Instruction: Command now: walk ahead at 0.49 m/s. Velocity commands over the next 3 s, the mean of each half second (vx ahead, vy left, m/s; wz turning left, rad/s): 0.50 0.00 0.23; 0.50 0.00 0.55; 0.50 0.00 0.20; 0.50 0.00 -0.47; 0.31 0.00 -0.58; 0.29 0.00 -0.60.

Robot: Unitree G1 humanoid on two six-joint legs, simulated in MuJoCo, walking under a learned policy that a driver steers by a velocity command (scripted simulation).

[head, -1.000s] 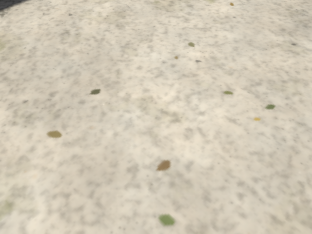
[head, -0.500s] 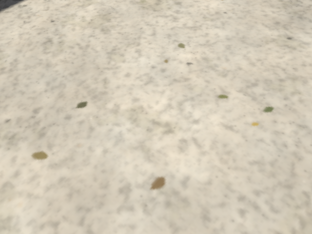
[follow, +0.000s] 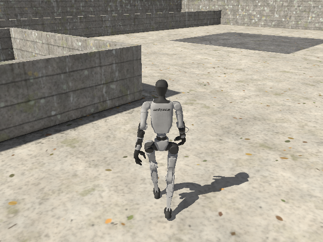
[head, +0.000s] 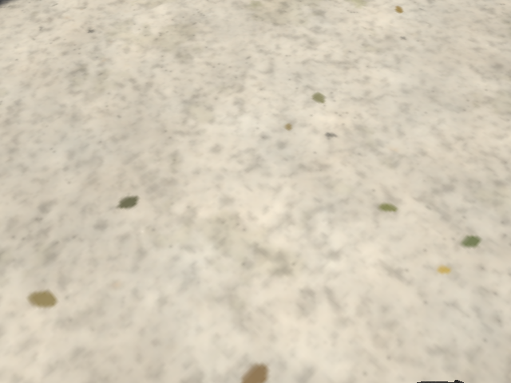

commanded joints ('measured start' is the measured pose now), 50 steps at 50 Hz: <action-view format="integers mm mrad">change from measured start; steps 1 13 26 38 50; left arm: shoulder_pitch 90 -378 -335 -211 -77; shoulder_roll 57 93 182 125 207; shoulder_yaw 18 31 56 58 77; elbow -76 -216 -254 -191 -124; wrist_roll -23 21 7 1 11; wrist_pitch -7 37 -10 -42 -5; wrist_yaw -11 -41 -17 -12 6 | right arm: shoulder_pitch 473 419 448 263 -59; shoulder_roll -252 -124 -184 -80 -95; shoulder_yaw -83 -39 -64 -59 -38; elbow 93 167 139 -5 -147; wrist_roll -13 25 13 -10 -18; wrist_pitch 7 -42 -26 52 45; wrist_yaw -17 -5 -20 36 63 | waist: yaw -131 -45 25 -63 -9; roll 219 17 41 -95 -93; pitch -363 41 -132 -56 10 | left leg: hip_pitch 794 253 369 -232 -113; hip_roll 477 208 162 150 86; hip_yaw -835 -307 -344 -161 14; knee -179 -432 55 623 107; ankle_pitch -175 106 469 -89 -73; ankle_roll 260 90 4 -86 -17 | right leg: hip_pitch -653 -747 -267 -226 -56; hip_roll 22 -197 -87 -363 -383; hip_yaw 28 -4 9 49 -207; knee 957 388 -61 -327 -222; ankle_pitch -69 370 319 520 837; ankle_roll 13 93 39 -55 -22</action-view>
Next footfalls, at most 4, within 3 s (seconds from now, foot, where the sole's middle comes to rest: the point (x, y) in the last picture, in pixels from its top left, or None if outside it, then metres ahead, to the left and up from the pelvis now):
0.54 right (323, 373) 0.47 -0.11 -0.75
1.08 left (211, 307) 0.63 0.19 -0.75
1.66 right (205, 209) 0.96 0.24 -0.75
2.16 left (139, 150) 1.20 0.49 -0.75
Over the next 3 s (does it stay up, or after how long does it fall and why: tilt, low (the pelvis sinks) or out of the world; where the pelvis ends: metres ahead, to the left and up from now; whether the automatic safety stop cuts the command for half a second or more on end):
stays up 1.28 0.33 0.03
